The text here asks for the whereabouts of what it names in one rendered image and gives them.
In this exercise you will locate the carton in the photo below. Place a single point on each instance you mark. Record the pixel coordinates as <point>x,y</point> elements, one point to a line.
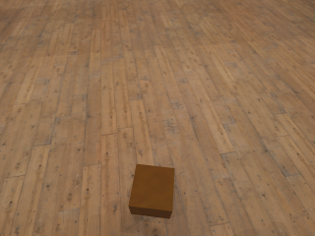
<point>152,191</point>

